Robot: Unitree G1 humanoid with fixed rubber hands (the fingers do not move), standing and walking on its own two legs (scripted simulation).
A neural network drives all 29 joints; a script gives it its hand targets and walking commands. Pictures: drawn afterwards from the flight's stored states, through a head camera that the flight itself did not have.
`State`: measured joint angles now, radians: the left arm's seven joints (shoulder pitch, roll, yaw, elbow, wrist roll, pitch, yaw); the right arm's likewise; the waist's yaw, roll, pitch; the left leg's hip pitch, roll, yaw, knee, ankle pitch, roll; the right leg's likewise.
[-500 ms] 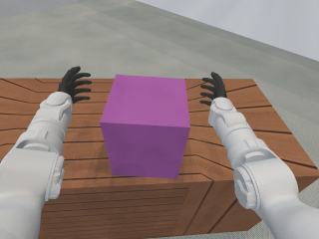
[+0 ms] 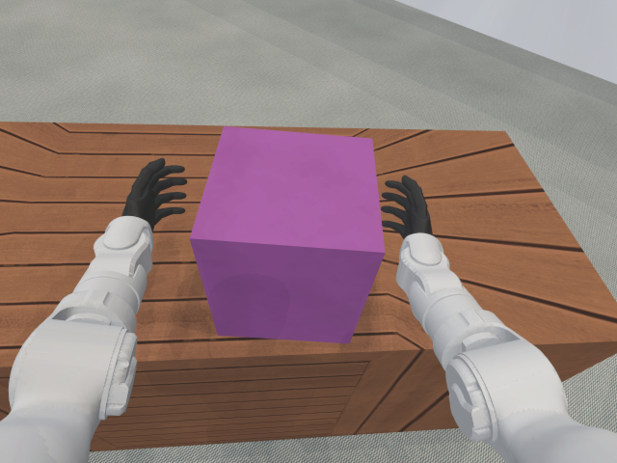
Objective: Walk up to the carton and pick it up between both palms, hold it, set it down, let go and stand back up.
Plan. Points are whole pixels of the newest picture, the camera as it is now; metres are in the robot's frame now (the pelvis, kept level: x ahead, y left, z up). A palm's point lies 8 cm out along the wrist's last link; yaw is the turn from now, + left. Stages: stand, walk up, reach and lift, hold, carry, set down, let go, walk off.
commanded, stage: reach and lift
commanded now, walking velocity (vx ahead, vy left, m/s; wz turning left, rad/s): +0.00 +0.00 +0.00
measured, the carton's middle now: (290, 242) +0.43 +0.02 +0.02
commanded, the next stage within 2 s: none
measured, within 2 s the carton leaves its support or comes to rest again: leaves its support in 1.96 s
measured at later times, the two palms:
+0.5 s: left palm (177, 218) +0.43 +0.17 +0.07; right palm (399, 236) +0.40 -0.13 +0.07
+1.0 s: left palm (183, 223) +0.43 +0.17 +0.07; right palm (402, 251) +0.38 -0.13 +0.07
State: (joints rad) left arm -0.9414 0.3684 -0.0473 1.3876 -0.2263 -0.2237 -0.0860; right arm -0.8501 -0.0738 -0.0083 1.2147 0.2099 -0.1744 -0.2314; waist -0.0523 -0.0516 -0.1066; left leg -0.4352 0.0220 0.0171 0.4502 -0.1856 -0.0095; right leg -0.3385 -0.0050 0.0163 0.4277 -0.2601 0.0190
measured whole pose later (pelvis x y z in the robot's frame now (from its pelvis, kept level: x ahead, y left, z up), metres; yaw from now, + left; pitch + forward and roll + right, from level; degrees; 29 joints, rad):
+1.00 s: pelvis -0.01 +0.01 +0.00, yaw +0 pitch +7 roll -1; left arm -0.92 0.14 0.47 1.23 0.23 -0.21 -0.09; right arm -0.73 0.17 -0.53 0.95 -0.29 -0.24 -0.17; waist -0.05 -0.05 -0.02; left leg -0.39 0.02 0.02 0.44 -0.18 0.00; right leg -0.28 0.00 0.02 0.39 -0.23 0.03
